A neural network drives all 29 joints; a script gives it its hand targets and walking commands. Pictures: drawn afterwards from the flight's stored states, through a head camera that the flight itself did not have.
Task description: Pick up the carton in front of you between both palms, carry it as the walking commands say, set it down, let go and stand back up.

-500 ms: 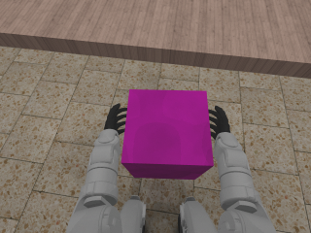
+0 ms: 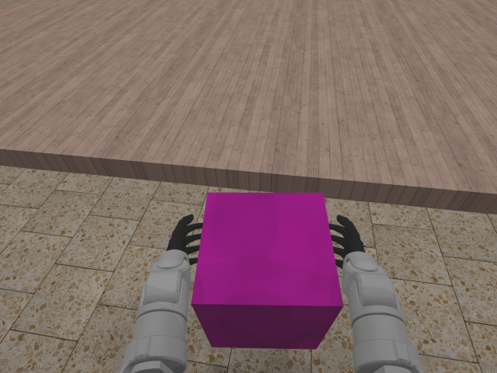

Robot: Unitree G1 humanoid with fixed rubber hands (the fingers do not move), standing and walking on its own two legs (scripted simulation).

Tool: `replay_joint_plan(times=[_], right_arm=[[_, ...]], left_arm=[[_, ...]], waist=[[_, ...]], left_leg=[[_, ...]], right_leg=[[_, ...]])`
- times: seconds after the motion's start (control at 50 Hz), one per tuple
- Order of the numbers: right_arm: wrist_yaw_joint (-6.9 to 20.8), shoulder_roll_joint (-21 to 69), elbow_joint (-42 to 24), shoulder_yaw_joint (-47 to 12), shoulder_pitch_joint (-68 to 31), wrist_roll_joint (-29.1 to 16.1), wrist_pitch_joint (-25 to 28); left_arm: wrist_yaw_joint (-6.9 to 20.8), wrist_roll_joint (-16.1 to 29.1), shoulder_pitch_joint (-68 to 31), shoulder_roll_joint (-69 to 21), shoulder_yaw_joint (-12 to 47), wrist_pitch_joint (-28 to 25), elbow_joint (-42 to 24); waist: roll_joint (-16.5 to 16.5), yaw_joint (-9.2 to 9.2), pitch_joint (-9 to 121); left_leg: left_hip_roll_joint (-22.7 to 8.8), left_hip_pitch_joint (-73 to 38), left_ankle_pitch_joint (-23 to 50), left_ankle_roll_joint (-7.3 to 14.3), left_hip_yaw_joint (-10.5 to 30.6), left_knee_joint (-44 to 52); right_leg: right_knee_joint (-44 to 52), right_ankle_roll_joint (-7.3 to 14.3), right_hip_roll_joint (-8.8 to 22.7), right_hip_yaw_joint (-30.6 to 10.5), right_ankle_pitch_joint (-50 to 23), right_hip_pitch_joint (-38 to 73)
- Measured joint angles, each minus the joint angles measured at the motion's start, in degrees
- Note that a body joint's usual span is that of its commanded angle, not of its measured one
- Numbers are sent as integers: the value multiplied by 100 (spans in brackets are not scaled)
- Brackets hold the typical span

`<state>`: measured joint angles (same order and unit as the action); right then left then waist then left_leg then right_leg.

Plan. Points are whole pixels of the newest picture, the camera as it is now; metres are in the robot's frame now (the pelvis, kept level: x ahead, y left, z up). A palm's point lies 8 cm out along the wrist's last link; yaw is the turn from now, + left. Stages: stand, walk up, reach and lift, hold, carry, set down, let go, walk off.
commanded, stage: reach and lift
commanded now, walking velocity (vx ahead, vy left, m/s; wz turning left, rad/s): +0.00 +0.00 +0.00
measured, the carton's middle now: (264, 274) +0.30 +0.00 -0.05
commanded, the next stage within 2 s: hold in 0.98 s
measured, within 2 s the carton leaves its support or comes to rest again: neither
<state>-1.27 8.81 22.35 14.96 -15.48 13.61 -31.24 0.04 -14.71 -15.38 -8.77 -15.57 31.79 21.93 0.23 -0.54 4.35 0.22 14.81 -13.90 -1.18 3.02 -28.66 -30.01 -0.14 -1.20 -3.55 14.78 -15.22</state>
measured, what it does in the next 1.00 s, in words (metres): stands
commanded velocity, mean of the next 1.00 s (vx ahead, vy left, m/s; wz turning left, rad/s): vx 0.00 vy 0.00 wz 0.00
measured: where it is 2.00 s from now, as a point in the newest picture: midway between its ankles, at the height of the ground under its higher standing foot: outside the picture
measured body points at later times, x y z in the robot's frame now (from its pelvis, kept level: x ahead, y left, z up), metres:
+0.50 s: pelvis +0.00 +0.02 +0.01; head -0.03 +0.02 +0.46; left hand +0.31 +0.16 +0.04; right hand +0.30 -0.14 +0.03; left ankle +0.01 +0.14 -0.74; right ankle +0.01 -0.12 -0.74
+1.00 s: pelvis +0.00 +0.00 +0.01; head -0.03 -0.01 +0.46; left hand +0.30 +0.15 +0.04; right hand +0.30 -0.15 +0.04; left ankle +0.02 +0.14 -0.74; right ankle +0.01 -0.12 -0.74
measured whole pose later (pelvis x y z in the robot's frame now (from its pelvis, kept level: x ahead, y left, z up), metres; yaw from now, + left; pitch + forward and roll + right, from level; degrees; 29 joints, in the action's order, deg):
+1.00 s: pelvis +0.00 +0.00 +0.01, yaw +0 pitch -6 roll +0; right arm 0.3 8.7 15.2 13.3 -14.9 15.7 -39.3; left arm 1.0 -16.1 -15.3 -8.8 -13.1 39.8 15.4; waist 0.6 -0.6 -1.5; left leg -0.1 3.1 -10.6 -1.1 3.0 -20.0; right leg -21.3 -0.1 -1.1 -3.7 11.4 -3.5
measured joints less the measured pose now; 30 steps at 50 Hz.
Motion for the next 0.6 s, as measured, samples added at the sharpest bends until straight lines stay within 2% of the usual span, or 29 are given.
replay_joint_plan(times=[0.2,0.38,0.6], right_arm=[[185,66,53,240,-252,338,-342],[228,70,-152,218,-260,318,-306],[250,26,-336,90,-106,338,-523]], left_arm=[[93,-253,-246,-64,-149,364,39],[75,-219,-248,-67,-61,379,-216],[53,-191,-135,-39,121,558,-304]], waist=[[-36,15,-429],[-55,39,-569],[-5,25,-491]], left_leg=[[32,-614,161,54,-14,322],[52,-656,217,91,-58,417],[61,-987,238,107,-97,653]], right_leg=[[382,-39,49,-19,-188,643],[548,-82,76,-69,-289,706],[730,-87,95,-110,-292,1000]])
